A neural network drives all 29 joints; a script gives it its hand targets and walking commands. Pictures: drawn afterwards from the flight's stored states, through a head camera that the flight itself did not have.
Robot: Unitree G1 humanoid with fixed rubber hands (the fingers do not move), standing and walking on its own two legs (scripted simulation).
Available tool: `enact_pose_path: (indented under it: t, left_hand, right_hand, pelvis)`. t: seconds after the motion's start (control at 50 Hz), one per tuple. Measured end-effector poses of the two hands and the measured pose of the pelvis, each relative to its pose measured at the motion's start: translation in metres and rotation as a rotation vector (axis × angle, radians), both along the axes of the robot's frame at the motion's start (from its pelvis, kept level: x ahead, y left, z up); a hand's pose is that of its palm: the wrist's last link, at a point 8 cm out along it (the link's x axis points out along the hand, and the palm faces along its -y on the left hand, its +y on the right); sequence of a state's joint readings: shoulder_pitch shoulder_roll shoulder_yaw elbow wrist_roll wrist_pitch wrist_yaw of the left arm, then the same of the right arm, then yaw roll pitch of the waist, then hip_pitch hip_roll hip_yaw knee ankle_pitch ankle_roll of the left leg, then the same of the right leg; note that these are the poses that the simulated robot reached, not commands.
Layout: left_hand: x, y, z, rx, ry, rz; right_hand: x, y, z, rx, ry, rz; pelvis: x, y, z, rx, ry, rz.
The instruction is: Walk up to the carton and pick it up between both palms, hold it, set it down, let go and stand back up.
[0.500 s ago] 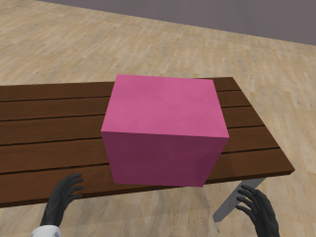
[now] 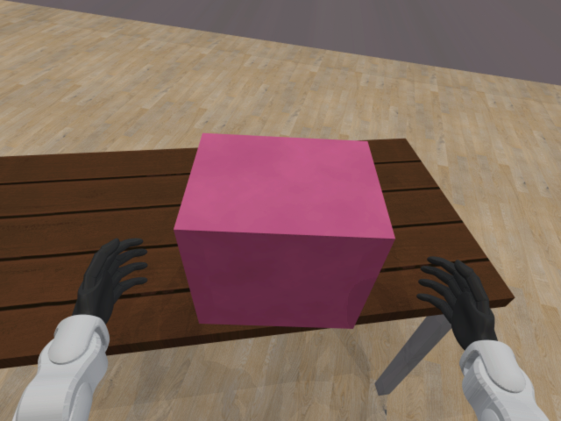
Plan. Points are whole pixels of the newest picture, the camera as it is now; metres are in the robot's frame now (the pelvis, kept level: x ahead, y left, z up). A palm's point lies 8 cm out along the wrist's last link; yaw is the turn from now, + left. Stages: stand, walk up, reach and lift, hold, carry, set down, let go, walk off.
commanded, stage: reach and lift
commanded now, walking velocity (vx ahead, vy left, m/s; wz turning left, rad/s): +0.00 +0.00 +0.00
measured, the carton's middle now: (280, 234) +0.39 +0.03 +0.04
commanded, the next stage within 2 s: none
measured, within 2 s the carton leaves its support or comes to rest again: neither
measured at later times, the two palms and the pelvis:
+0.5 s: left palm (97, 221) +0.29 +0.26 +0.15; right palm (483, 252) +0.31 -0.23 +0.14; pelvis -0.01 +0.00 +0.00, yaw +0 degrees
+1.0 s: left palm (93, 157) +0.35 +0.27 +0.21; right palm (484, 180) +0.38 -0.22 +0.20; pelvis -0.01 +0.00 +0.00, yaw +1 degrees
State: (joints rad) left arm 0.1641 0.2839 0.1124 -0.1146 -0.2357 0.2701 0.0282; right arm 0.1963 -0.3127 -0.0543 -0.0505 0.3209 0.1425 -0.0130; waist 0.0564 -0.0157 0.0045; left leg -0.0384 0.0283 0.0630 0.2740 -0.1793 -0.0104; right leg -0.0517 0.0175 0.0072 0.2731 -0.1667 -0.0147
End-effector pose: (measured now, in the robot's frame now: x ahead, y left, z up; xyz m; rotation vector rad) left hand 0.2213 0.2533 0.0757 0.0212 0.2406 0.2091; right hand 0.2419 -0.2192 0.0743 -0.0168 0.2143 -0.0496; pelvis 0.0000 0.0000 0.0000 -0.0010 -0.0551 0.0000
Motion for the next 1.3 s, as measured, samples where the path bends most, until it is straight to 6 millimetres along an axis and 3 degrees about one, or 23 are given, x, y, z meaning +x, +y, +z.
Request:
enact_pose_path:
  t: [0.32, 0.6, 1.3]
  left_hand:
    - [0.044, 0.004, 0.052, 0.010, -0.028, -0.009]
    - [0.084, 0.007, 0.085, -0.006, -0.036, -0.003]
    - [0.150, 0.021, 0.158, -0.005, -0.049, 0.014]
  right_hand:
    - [0.047, -0.003, 0.044, -0.001, -0.051, 0.017]
    - [0.080, -0.005, 0.078, 0.003, -0.043, 0.028]
    - [0.168, 0.005, 0.156, 0.027, -0.029, 0.051]
  pelvis:
    - [-0.007, -0.003, 0.000, 0.000, 0.029, -0.001]
    - [-0.008, -0.004, 0.000, 0.000, 0.035, 0.004]
    - [-0.009, -0.002, -0.002, -0.011, 0.108, 0.031]
